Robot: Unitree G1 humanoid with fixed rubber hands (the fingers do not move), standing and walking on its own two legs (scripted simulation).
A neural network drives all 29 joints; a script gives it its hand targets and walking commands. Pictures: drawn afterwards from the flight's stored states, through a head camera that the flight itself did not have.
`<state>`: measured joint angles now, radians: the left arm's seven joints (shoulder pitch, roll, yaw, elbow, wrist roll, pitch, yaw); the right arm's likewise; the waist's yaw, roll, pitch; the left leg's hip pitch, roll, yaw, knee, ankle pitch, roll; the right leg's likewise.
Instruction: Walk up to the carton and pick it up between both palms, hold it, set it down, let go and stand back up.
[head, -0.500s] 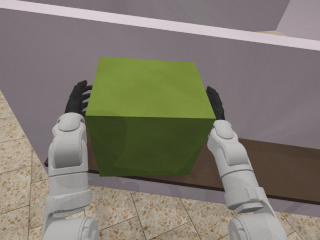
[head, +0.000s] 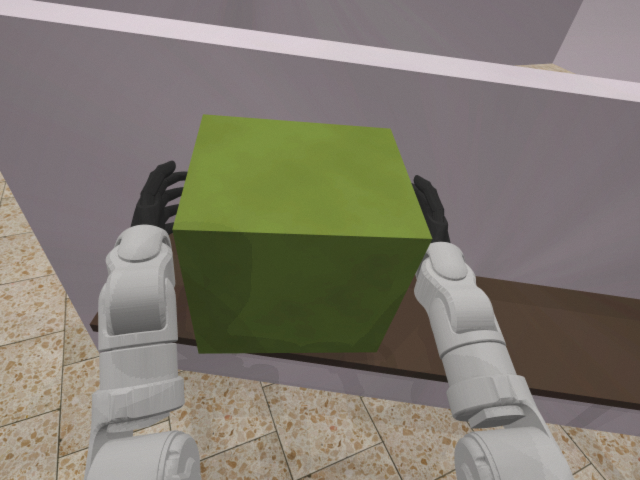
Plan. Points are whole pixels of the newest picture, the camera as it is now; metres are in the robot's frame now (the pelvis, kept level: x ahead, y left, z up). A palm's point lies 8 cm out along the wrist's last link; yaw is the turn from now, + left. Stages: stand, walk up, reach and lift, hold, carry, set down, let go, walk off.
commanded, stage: hold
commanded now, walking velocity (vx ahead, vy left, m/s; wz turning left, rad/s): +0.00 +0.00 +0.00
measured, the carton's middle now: (295, 240) +0.38 +0.02 +0.13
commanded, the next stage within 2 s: none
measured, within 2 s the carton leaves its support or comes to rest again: neither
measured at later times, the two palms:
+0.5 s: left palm (150, 228) +0.34 +0.19 +0.17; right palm (428, 237) +0.35 -0.15 +0.17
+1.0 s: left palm (149, 214) +0.36 +0.19 +0.18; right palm (423, 225) +0.37 -0.14 +0.17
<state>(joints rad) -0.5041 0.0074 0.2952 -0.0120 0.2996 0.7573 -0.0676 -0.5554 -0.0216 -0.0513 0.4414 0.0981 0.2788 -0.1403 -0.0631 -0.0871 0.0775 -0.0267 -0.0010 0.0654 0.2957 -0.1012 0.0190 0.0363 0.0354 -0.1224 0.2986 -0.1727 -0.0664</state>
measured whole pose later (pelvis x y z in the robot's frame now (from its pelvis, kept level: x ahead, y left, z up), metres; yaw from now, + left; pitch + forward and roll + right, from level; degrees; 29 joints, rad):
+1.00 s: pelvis +0.01 +0.01 +0.00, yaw +0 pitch -9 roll +0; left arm -0.53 0.01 0.32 0.03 0.30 0.72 -0.08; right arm -0.60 -0.03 -0.04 0.47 0.13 0.28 -0.16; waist -0.08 -0.07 0.07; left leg -0.02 -0.01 0.07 0.31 -0.12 0.03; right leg 0.05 0.03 -0.11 0.28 -0.18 -0.05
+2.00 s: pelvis +0.01 +0.01 +0.00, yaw +0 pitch -9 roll +0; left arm -0.52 0.01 0.31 0.03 0.29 0.73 -0.07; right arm -0.59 -0.03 -0.05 0.47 0.12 0.27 -0.15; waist -0.07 -0.07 0.07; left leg -0.03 0.00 0.07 0.31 -0.12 0.03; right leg 0.04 0.03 -0.11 0.29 -0.17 -0.05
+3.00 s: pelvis +0.00 -0.01 +0.00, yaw +0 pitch -9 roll +0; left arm -0.59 0.02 0.33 0.10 0.31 0.73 -0.08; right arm -0.64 -0.01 -0.10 0.53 0.06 0.28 -0.13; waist -0.06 -0.09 0.07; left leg -0.05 0.01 0.05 0.29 -0.09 0.01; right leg 0.01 0.04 -0.13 0.30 -0.17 -0.08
